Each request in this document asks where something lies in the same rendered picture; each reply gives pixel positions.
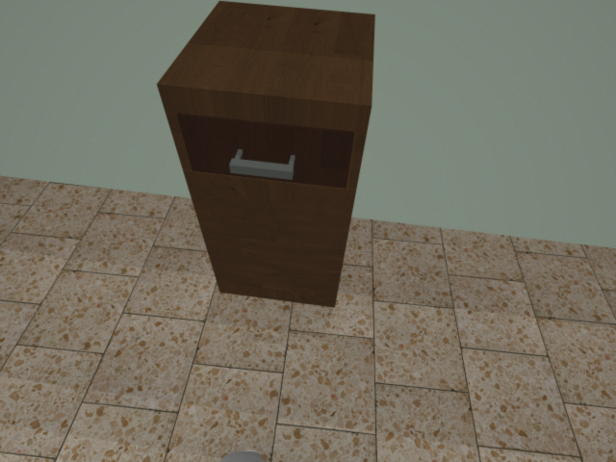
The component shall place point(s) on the handle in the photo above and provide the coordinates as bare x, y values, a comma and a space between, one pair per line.
265, 169

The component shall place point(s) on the cabinet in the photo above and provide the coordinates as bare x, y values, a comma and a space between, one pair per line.
265, 238

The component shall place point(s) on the drawer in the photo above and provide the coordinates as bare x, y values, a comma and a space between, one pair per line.
322, 156

